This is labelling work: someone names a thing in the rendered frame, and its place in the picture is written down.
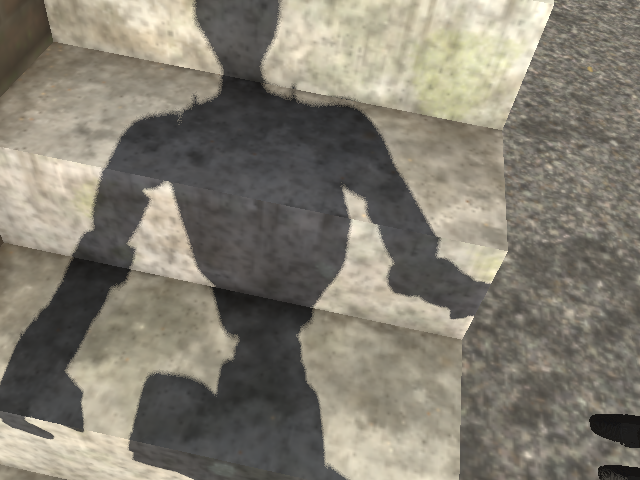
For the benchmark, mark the robot right hand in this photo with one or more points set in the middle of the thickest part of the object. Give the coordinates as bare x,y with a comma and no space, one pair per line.
620,428

